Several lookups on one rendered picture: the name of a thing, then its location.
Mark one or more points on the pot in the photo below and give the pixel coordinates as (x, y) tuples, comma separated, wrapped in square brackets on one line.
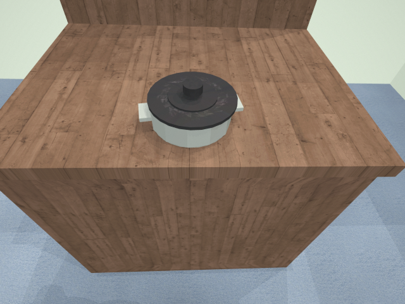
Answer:
[(185, 138)]

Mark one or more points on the lid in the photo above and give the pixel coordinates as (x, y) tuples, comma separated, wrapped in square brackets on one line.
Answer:
[(168, 103)]

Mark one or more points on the table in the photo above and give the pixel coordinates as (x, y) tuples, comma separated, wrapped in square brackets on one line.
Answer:
[(76, 159)]

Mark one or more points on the knob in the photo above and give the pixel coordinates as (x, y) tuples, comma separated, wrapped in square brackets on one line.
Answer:
[(192, 87)]

